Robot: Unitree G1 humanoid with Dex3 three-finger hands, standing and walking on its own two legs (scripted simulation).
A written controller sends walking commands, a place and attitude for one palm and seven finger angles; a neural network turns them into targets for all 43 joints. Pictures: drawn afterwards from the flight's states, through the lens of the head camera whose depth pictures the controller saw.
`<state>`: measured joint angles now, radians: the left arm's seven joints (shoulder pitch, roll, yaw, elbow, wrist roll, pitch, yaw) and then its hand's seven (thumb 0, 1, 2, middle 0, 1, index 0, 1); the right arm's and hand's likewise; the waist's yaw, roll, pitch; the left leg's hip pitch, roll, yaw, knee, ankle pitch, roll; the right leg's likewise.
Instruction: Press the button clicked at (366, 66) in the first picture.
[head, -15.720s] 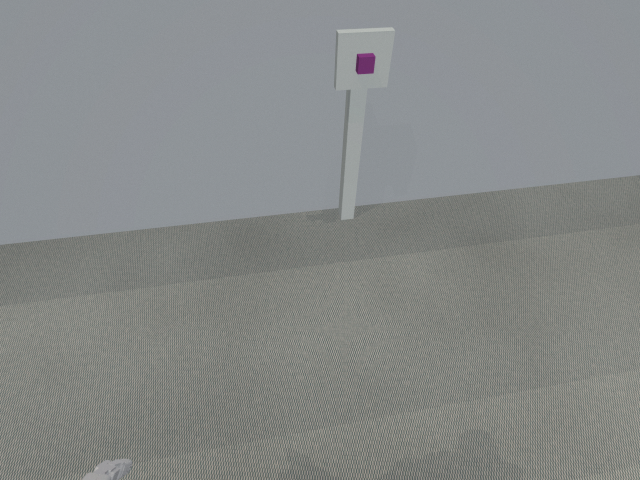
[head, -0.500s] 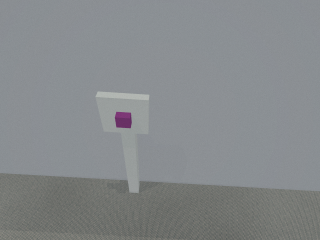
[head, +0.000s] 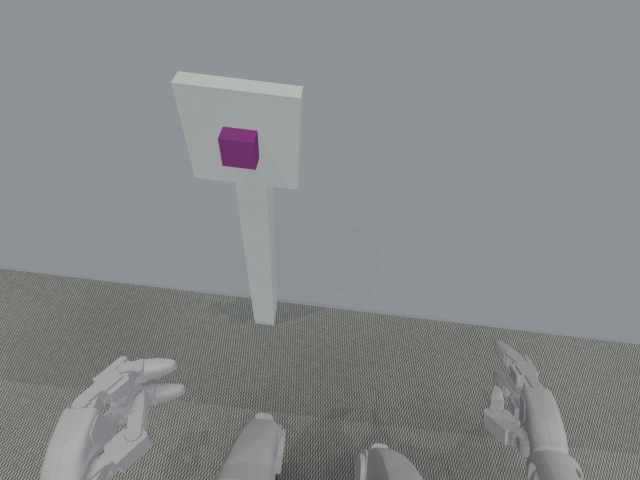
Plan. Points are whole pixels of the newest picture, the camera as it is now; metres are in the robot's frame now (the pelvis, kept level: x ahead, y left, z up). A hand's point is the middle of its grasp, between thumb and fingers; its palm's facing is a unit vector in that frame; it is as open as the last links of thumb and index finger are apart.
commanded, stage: raise the hand and make a fist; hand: left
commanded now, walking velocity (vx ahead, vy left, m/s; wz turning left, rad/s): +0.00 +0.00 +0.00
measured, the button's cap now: (240, 147) +0.56 +0.19 +0.07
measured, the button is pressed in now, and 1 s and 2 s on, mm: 0 0 0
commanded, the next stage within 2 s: aim a knuckle at the button in 1.52 s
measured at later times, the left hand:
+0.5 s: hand (149, 363) +0.22 +0.21 +0.05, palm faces +0.03 -1.00 -0.07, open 3.0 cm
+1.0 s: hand (149, 349) +0.23 +0.21 +0.06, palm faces -0.01 -1.00 -0.05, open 3.1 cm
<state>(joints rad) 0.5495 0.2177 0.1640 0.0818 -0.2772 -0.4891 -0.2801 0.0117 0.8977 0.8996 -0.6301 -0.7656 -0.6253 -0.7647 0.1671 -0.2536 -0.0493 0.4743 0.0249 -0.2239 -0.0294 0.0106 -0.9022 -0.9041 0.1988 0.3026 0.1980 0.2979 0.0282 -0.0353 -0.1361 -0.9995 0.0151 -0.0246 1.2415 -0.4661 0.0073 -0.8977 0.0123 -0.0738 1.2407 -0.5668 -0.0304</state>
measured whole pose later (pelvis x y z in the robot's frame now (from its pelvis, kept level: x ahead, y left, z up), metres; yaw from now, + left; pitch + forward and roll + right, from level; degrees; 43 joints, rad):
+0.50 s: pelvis +0.03 +0.00 +0.00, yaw -1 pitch +18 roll -3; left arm 0.52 0.23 0.24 -0.05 -0.33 -0.47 -0.33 0.01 0.90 0.90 -1.24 -1.44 -1.24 -1.44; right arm 0.22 -0.23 -0.04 0.57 0.03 -0.18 -0.05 0.01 -0.90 -0.90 0.20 0.30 0.20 0.30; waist 0.01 0.04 -0.18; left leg -1.06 0.03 -0.04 1.27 -0.52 0.01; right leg -0.95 0.03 -0.08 1.23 -0.60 -0.03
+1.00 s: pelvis +0.02 +0.01 +0.01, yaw +0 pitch +16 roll -4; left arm 0.43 0.27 0.19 -0.05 -0.29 -0.40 -0.28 0.01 0.90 0.90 -1.30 -1.50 -1.29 -1.50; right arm 0.23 -0.22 0.02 0.49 0.02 -0.15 -0.06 0.01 -0.90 -0.90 0.20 0.30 0.20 0.30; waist 0.00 0.03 -0.17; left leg -1.02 0.02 -0.04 1.23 -0.49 0.02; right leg -0.90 0.02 -0.08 1.18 -0.56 -0.02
